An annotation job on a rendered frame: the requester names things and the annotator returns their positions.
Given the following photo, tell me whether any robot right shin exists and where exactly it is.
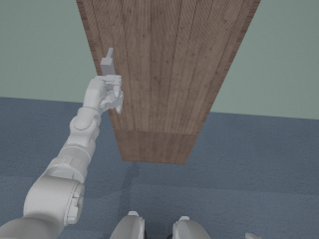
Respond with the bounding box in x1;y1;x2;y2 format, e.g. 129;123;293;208
172;216;189;239

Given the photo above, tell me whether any left robot forearm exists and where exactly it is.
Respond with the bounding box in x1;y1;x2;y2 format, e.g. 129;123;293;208
23;107;102;215

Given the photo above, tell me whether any cupboard door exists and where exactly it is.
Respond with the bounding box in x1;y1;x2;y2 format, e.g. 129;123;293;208
83;0;254;135

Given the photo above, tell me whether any handle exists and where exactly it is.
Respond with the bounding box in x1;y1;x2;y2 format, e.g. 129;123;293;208
100;48;116;92

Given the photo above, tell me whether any robot left hand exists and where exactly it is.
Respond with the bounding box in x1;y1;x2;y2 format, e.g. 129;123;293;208
83;75;124;116

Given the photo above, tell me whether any right robot thigh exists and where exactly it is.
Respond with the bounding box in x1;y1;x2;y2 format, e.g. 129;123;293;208
172;219;211;239

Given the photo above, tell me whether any robot left upper arm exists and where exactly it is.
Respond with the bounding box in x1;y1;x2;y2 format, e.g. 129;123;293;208
0;175;85;239

